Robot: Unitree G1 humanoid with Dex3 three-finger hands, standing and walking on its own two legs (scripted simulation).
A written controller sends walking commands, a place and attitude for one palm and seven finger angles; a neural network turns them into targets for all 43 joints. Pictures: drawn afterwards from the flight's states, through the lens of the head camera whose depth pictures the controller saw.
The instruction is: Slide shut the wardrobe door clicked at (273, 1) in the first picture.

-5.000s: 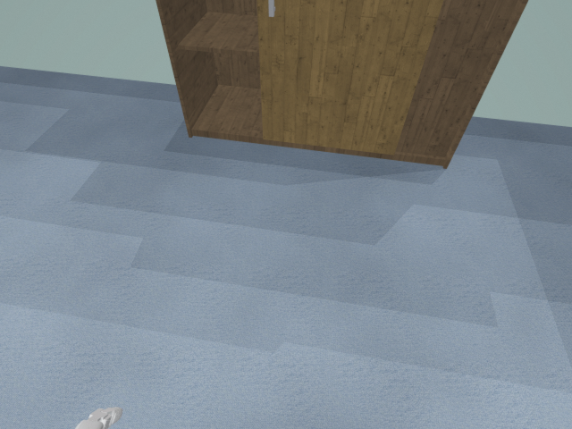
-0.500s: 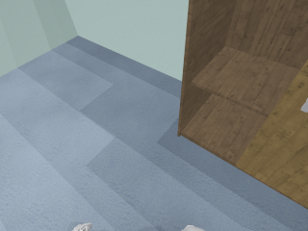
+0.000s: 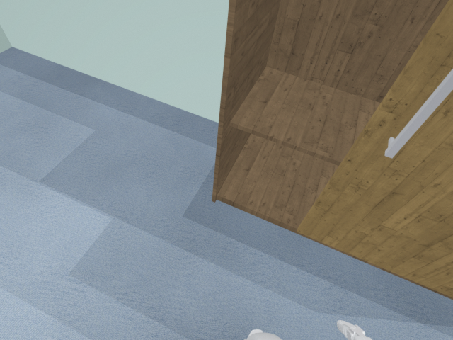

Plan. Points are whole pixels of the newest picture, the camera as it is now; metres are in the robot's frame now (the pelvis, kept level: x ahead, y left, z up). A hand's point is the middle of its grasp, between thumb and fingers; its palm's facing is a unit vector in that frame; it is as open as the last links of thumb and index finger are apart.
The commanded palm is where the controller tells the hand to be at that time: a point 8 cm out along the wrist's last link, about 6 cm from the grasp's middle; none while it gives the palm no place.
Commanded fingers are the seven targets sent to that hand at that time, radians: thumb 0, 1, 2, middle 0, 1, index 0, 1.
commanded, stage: turn to face it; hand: right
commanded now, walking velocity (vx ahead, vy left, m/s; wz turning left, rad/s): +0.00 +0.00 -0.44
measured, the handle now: (422, 109) +0.63 -0.39 +0.09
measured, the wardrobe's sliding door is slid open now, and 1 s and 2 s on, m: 0.43 0.43 0.43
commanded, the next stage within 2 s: take the last steps up to it in 0.30 s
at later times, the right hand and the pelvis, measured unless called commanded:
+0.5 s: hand out of the picture -0.06 -0.23 -0.18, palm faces +0.27 +0.93 -0.26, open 7.4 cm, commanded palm none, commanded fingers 0.00 -0.90 -0.90 0.20 0.30 0.20 0.30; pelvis +0.00 -0.02 +0.00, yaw -12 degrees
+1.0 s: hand out of the picture +0.05 -0.20 -0.15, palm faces +0.33 +0.92 -0.22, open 7.3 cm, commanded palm none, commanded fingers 0.00 -0.90 -0.90 0.20 0.30 0.20 0.30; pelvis +0.10 -0.03 +0.01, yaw -17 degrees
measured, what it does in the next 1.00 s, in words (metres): walks ahead, turning right: right foot, then left foot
